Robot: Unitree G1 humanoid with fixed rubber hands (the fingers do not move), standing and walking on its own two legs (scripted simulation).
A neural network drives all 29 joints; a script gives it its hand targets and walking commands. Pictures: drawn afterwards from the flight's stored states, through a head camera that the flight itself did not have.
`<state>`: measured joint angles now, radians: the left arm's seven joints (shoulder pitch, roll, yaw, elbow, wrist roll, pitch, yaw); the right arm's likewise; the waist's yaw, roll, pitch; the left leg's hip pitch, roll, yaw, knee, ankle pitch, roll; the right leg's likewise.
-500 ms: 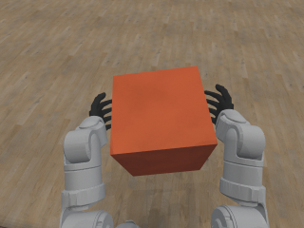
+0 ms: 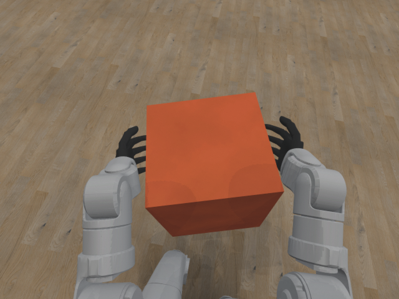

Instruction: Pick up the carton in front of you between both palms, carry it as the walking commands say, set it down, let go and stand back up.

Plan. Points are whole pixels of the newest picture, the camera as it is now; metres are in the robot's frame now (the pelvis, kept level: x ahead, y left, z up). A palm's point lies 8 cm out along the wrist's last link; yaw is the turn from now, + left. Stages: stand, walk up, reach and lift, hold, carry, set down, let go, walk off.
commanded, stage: carry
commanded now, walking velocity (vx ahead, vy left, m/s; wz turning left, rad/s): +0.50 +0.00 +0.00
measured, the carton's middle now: (209, 172) +0.37 +0.04 -0.01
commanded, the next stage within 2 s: none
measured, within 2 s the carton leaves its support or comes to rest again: neither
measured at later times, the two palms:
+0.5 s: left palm (166, 26) +0.68 +0.19 +0.11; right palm (289, 39) +0.68 -0.11 +0.13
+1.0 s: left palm out of the picture +0.95 +0.25 +0.10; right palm out of the picture +0.97 -0.04 +0.12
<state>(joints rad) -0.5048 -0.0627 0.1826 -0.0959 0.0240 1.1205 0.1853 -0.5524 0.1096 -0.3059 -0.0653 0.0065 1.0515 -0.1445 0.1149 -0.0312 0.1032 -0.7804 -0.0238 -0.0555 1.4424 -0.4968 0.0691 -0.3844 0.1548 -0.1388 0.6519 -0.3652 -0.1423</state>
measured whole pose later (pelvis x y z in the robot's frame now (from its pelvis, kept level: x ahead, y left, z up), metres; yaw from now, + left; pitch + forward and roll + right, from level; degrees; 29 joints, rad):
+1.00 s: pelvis +0.72 +0.09 +0.01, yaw +2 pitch +3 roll +1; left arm -0.04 -0.13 0.08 -0.41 0.07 1.24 0.13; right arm -0.08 0.13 -0.05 -0.40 -0.07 1.20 -0.12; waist 0.01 -0.05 -0.19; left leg -0.49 0.05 0.25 0.59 -0.14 0.08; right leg -0.04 -0.14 -0.13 0.67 -0.49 0.05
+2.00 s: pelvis +0.94 +0.09 +0.02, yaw +6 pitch +3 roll -1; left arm -0.05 -0.13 0.07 -0.21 0.15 1.10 0.07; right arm -0.09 0.13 -0.05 -0.23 -0.15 1.08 -0.09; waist 0.00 0.04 -0.14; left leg -0.13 0.06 0.14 0.54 -0.46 -0.01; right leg -0.38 -0.07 -0.25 0.59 -0.26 -0.05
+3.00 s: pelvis +0.90 +0.12 +0.02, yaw +6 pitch +1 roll -1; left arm -0.21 -0.14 0.17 0.19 0.24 0.74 0.04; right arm -0.24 0.15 -0.17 0.18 -0.25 0.71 -0.04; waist 0.00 0.02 -0.08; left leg -0.15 0.01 0.16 0.55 -0.42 0.05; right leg -0.38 -0.10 -0.23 0.53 -0.16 -0.01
